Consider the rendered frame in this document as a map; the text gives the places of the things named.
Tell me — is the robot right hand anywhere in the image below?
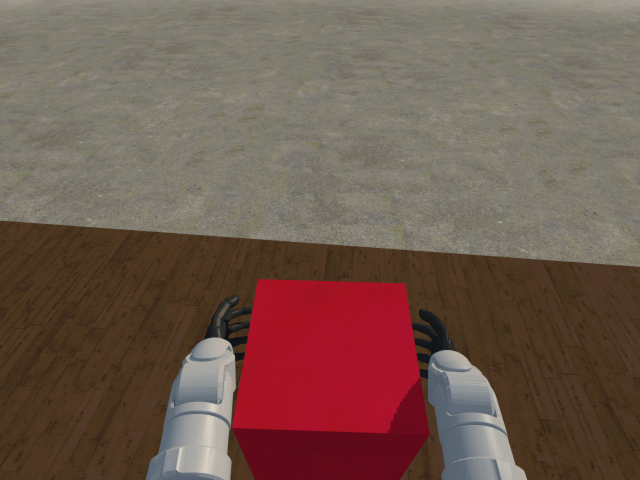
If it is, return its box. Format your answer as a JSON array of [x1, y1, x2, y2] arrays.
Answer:
[[412, 309, 456, 379]]

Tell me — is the robot left forearm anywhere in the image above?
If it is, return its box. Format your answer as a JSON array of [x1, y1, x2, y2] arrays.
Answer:
[[146, 338, 236, 480]]

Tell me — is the carton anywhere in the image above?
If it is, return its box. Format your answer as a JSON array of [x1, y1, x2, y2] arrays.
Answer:
[[232, 279, 430, 480]]

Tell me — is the robot left hand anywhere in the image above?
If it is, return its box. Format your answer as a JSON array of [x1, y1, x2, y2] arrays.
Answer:
[[204, 295, 253, 362]]

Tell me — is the robot right forearm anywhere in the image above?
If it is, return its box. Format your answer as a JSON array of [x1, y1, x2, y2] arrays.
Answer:
[[428, 350, 527, 480]]

